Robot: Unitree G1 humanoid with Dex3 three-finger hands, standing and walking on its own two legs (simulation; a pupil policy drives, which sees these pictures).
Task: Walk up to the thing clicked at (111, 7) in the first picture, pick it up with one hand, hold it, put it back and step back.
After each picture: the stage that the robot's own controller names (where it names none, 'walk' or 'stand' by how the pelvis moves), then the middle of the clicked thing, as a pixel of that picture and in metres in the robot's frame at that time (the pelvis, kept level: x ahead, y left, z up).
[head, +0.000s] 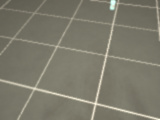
stand; (112, 5) +2.19 -0.35 -0.72
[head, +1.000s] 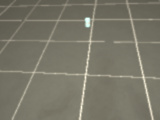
walk; (87, 22) +2.07 +0.15 -0.69
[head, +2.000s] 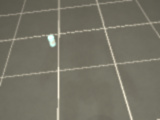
walk; (51, 40) +1.36 +0.50 -0.71
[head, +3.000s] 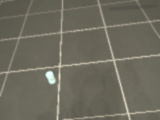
walk; (50, 77) +0.89 +0.47 -0.72
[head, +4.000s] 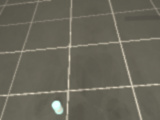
walk; (57, 107) +0.56 +0.35 -0.71
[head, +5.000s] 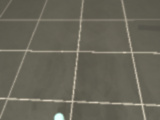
stand; out of the picture +0.44 +0.26 -0.71
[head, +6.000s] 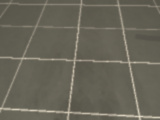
stand; out of the picture +0.38 +0.25 -0.72
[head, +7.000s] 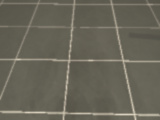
stand; out of the picture +0.36 +0.27 -0.72
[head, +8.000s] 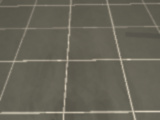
stand; out of the picture +0.38 +0.28 -0.73
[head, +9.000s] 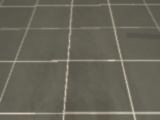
stand; out of the picture +0.37 +0.28 -0.73
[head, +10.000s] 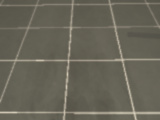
stand; out of the picture +0.37 +0.28 -0.73
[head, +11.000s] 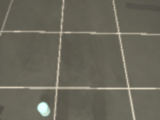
go down; (44, 109) +0.40 +0.28 -0.66
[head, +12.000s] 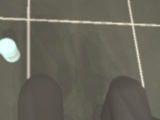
go down; (9, 51) +0.44 +0.32 -0.29
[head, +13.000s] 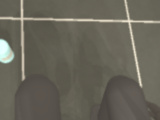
close in; (2, 51) +0.43 +0.33 -0.29
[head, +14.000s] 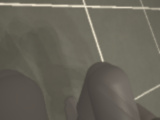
close in; out of the picture +0.41 +0.35 -0.22
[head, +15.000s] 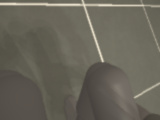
close; out of the picture +0.40 +0.34 -0.21
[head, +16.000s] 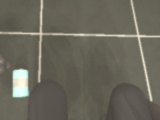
close; (20, 83) +0.34 +0.31 -0.33
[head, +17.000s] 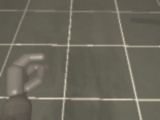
close; out of the picture +0.30 +0.30 -0.66
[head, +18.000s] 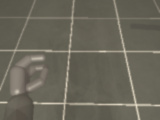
go down; out of the picture +0.30 +0.34 -0.70
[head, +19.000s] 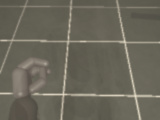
stand; out of the picture +0.31 +0.37 -0.68
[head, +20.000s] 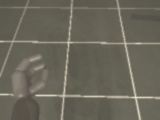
stand; out of the picture +0.30 +0.40 -0.69
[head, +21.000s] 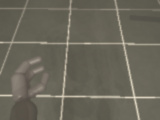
stand; out of the picture +0.30 +0.42 -0.69
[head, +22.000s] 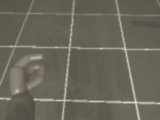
stand; out of the picture +0.29 +0.43 -0.70
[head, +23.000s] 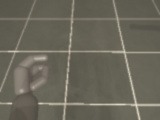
stand; out of the picture +0.30 +0.44 -0.70
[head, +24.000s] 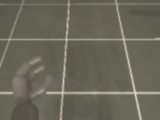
stand; out of the picture +0.30 +0.46 -0.67
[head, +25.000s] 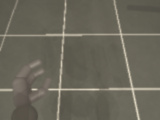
stand; out of the picture +0.30 +0.47 -0.66
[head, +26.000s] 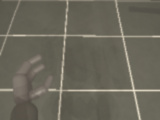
stand; out of the picture +0.30 +0.46 -0.65
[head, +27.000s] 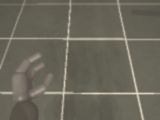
stand; out of the picture +0.30 +0.46 -0.65
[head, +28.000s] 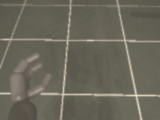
stand; out of the picture +0.29 +0.46 -0.66
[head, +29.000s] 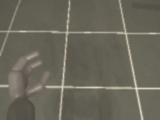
close; out of the picture +0.30 +0.45 -0.64
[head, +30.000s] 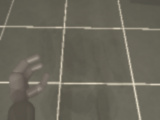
stand; out of the picture +0.31 +0.45 -0.65
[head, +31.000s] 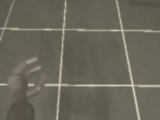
stand; out of the picture +0.30 +0.44 -0.65
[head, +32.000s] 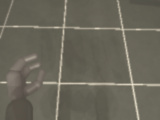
stand; out of the picture +0.31 +0.43 -0.65
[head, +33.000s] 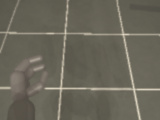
stand; out of the picture +0.30 +0.42 -0.66
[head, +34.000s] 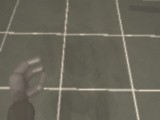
stand; out of the picture +0.30 +0.41 -0.67
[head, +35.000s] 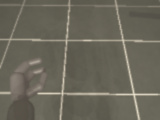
stand; out of the picture +0.31 +0.40 -0.68
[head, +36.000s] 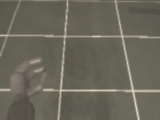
close; out of the picture +0.31 +0.40 -0.67
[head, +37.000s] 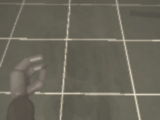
close; out of the picture +0.30 +0.40 -0.67
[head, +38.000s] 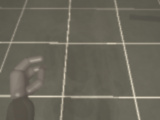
close; out of the picture +0.30 +0.40 -0.68
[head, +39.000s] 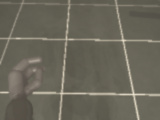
close; out of the picture +0.30 +0.40 -0.68
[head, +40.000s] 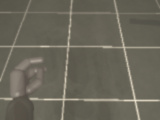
close; out of the picture +0.30 +0.40 -0.69
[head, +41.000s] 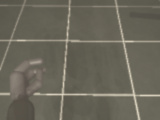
close; out of the picture +0.30 +0.41 -0.68
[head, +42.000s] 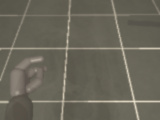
close; out of the picture +0.29 +0.41 -0.69
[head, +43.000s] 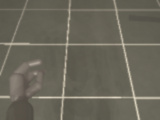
close; out of the picture +0.30 +0.42 -0.69
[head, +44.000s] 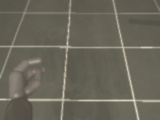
close; out of the picture +0.29 +0.42 -0.69
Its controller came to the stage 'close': yes
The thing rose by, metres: 0.01
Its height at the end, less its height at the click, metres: -0.02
